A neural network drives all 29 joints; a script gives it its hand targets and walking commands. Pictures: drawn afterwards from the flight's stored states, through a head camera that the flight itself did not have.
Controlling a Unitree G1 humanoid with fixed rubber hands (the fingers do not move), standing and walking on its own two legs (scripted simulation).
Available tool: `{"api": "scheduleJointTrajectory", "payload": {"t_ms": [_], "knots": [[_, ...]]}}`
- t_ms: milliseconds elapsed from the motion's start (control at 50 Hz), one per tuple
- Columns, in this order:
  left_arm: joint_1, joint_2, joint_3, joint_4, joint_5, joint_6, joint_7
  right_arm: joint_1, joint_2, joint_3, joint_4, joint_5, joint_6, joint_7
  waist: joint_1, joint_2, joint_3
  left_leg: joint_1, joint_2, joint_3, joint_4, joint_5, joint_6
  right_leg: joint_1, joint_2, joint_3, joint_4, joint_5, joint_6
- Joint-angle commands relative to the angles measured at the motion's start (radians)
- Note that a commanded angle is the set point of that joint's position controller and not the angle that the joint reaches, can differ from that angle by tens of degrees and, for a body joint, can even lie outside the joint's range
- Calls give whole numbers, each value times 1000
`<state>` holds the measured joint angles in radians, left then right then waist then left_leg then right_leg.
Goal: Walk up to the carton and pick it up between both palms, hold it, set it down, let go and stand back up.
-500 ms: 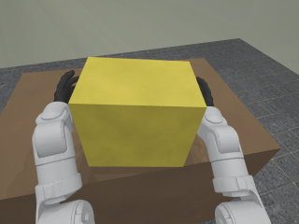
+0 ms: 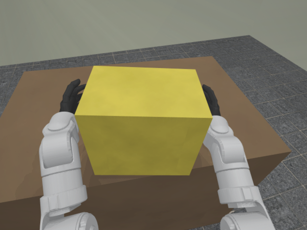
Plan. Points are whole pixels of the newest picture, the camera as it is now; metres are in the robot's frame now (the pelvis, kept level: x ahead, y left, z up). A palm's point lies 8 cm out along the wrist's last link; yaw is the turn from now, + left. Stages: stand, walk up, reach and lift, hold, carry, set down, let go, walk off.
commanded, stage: set down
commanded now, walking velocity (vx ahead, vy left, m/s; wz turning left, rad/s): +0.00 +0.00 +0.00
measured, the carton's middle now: (144, 123) +0.36 -0.02 +0.13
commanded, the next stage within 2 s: none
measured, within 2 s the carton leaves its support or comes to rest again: rests again in 0.18 s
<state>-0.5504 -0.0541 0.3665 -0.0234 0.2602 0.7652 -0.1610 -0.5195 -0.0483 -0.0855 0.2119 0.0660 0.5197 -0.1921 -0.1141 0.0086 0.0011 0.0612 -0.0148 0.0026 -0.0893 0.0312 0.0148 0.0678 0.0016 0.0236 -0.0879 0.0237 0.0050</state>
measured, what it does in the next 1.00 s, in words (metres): stands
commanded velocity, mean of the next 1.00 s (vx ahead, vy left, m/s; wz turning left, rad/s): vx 0.00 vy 0.00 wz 0.00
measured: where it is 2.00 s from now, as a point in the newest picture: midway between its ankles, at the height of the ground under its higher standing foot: outside the picture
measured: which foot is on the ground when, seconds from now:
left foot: down 0.00-1.00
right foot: down 0.00-1.00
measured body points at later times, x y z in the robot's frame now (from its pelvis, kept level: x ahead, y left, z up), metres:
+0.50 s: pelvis +0.00 +0.00 +0.00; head +0.01 +0.00 +0.45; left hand +0.39 +0.15 +0.15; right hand +0.36 -0.19 +0.13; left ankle -0.01 +0.11 -0.76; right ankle -0.01 -0.12 -0.76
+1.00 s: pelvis +0.00 +0.00 +0.00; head +0.01 -0.01 +0.45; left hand +0.39 +0.14 +0.14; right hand +0.37 -0.20 +0.12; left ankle -0.01 +0.11 -0.76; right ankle -0.01 -0.12 -0.76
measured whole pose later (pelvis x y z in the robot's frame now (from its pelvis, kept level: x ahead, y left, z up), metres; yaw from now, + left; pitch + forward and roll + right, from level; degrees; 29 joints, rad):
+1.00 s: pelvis +0.00 +0.00 +0.00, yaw +0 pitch +4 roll +0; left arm -0.54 -0.08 0.40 0.25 0.26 0.42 -0.16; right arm -0.49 0.01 -0.21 0.35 -0.09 0.25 -0.09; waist -0.08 0.03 -0.06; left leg -0.03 -0.02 0.00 -0.09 0.05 0.02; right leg -0.02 0.00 0.01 -0.09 0.04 0.00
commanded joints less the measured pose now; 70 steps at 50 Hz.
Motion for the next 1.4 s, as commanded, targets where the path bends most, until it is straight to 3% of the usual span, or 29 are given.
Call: {"api": "scheduleJointTrajectory", "payload": {"t_ms": [0, 240, 500, 880, 1100, 1140, 1180, 1220, 1260, 1320, 1380], "knots": [[-442, -269, -357, -92, -131, -50, -106, -576, 297, 301, -271, 84, -81, 129, 0, 3, -399, 109, -16, 21, 19, 190, -10, 176, 49, -40, 96, 343, 90], [-402, -283, -367, -77, -128, -100, -97, -533, 308, 304, -257, 58, -123, 148, 3, 3, -403, 94, -17, 21, 21, 192, -13, 169, 51, -44, 101, 353, 88], [-364, -272, -338, -1, -94, -172, -101, -424, 287, 245, -145, -3, -166, 170, -1, 20, -339, 67, -15, 23, 6, 137, -19, 111, 54, -47, 74, 280, 86], [-320, -265, -258, 244, -40, -338, -89, -312, 277, 138, 60, -126, -254, 208, 19, 9, -281, -11, -10, 17, 7, 73, -5, 10, 56, -44, 42, 160, 78], [-296, -198, -238, 338, -68, -396, -72, -296, 241, 134, 133, -135, -281, 203, 38, 7, -265, 38, -11, 25, 49, 70, -16, -13, 54, -26, 59, 144, 71], [-277, -93, -203, 365, -82, -408, -46, -273, 150, 103, 159, -127, -292, 175, 42, -6, -259, 36, -11, 37, 57, 63, -18, 1, 51, -18, 74, 132, 70], [-267, 106, -133, 429, -96, -439, 13, -229, -27, 37, 217, -113, -328, 106, 67, -33, -260, 26, -12, 61, 70, 45, -1, 20, 39, -6, 100, 105, 68], [-325, 194, -141, 416, -186, -475, 90, -274, -74, 41, 170, -25, -361, 25, 99, -62, -327, -20, -12, 67, 112, 26, 22, -9, 25, 11, 149, 72, 49], [-382, 244, -160, 337, -266, -491, 154, -337, -96, 73, 60, 76, -371, -26, 119, -67, -428, -34, -9, 49, 168, 44, 38, 26, 8, 35, 221, 150, 16], [-407, 306, -189, 211, -314, -461, 218, -387, -187, 51, -70, 107, -370, -52, 104, -47, -565, 16, -14, 32, 270, 189, 28, 33, 12, 29, 301, 260, -14], [-326, 337, -211, 154, -341, -408, 225, -310, -258, 30, -75, 129, -344, -49, 77, -10, -580, 120, -20, 20, 358, 370, -14, -38, 28, 9, 324, 314, -10]]}}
